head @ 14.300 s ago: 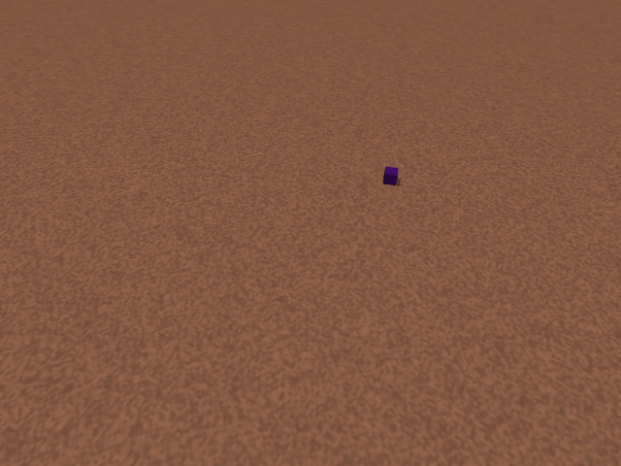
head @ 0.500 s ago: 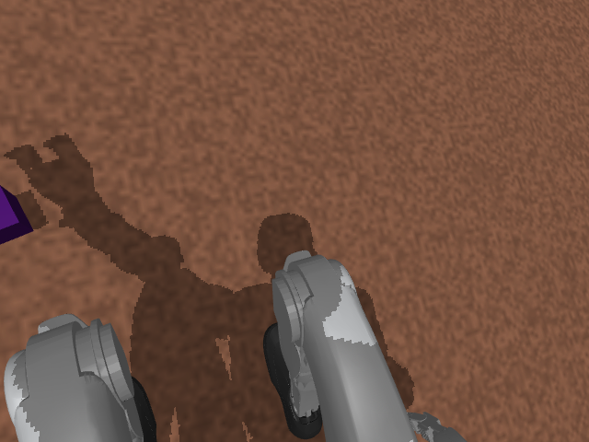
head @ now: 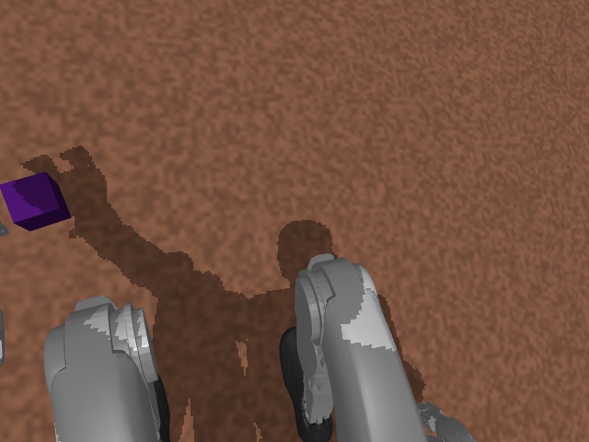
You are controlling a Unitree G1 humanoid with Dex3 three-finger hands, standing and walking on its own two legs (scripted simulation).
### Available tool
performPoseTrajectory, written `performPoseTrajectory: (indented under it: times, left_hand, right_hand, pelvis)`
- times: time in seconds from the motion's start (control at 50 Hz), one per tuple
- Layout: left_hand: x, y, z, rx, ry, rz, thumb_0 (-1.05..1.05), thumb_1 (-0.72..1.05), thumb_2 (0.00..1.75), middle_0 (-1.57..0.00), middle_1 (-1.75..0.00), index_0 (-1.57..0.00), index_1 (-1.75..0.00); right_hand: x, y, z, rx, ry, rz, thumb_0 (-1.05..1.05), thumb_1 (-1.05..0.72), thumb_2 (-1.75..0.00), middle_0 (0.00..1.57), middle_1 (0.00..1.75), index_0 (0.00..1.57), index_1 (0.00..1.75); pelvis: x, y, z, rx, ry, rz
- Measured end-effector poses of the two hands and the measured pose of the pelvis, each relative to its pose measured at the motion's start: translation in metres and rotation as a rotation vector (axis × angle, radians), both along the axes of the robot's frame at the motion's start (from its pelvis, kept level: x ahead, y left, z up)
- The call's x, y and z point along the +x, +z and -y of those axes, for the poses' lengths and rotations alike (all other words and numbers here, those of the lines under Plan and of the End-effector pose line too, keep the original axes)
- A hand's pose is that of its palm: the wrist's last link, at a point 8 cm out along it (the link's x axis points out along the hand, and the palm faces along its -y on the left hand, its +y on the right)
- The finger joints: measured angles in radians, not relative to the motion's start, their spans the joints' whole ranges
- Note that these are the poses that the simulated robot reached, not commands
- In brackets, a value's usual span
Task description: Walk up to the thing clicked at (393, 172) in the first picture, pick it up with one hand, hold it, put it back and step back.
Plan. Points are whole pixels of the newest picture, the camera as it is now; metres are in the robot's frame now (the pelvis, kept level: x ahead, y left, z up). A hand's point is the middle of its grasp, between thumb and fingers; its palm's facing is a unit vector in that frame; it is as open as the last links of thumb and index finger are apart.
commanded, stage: rest palm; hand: left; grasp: from above
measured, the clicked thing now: (37, 202) +0.49 +0.30 -0.30
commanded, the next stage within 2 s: close in 1.48 s
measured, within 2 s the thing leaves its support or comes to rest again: neither
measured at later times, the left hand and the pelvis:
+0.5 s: hand (20, 199) +0.48 +0.30 -0.23, palm faces -0.41 -0.13 -0.90, open 14.5 cm; pelvis +0.00 +0.00 -0.02, yaw -3 degrees
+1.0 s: hand (22, 203) +0.48 +0.30 -0.25, palm faces -0.44 -0.17 -0.88, open 14.6 cm; pelvis +0.00 +0.01 -0.02, yaw -5 degrees
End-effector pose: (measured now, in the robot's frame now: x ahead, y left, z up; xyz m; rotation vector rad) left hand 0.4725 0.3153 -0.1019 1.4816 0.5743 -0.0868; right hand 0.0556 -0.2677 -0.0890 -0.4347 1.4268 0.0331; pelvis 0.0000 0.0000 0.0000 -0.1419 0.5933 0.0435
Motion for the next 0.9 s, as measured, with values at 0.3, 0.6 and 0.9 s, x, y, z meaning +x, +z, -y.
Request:
performPoseTrajectory:
  times: [0.3, 0.6, 0.9]
  left_hand:
    - [0.003, -0.039, 0.022, -0.052, -0.034, -0.076, 0.0, -0.59, 1.06, -0.11, -0.9, -0.06, -0.95]
    - [0.015, -0.079, 0.018, -0.026, 0.002, -0.014, 0.0, -0.58, 1.06, -0.11, -0.88, -0.06, -0.92]
    - [0.01, -0.09, 0.011, -0.05, 0.045, -0.051, 0.0, -0.59, 1.06, -0.1, -0.88, -0.05, -0.93]
  right_hand:
    - [-0.024, 0.012, 0.002, -0.041, 0.033, -0.039, 0.0, -0.89, -0.9, 0.2, 0.3, 0.2, 0.3]
    - [-0.057, 0.01, -0.016, -0.002, 0.06, -0.147, 0.0, -0.89, -0.9, 0.2, 0.3, 0.21, 0.3]
    - [-0.041, 0.013, -0.021, 0.031, 0.113, -0.107, 0.0, -0.9, -0.9, 0.2, 0.3, 0.2, 0.3]
  pelvis:
    - [-0.004, -0.006, 0.0, -0.015, -0.018, 0.036]
    - [0.001, -0.021, -0.004, -0.047, -0.042, 0.048]
    - [0.003, -0.021, -0.007, -0.065, -0.046, 0.061]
